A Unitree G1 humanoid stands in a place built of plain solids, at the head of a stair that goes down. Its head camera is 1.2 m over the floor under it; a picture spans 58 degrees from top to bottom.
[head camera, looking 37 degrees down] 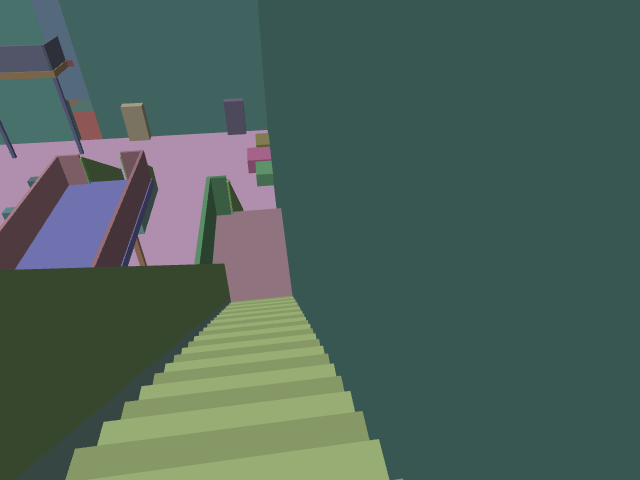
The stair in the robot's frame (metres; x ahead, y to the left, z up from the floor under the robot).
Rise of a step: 0.20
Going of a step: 0.24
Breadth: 1.23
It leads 8 degrees to the left of straight ahead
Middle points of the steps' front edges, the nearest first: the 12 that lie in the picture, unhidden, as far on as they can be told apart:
0.77 0.38 -0.39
1.01 0.42 -0.59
1.24 0.45 -0.78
1.48 0.48 -0.98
1.71 0.52 -1.17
1.94 0.55 -1.37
2.18 0.58 -1.56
2.41 0.62 -1.76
2.65 0.65 -1.96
2.88 0.68 -2.15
3.11 0.72 -2.35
3.35 0.75 -2.54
